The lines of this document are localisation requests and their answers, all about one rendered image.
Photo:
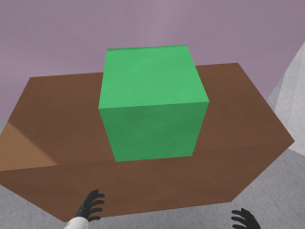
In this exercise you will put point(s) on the carton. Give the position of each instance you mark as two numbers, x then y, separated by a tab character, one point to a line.
152	102

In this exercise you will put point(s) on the pedestal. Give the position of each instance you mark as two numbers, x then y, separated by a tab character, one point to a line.
54	149

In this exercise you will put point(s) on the right robot hand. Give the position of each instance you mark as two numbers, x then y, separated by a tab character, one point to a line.
249	220

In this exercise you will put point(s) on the left robot forearm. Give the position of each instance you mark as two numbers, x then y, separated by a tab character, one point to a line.
78	223

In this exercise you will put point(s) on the left robot hand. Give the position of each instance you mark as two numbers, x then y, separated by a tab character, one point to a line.
86	207

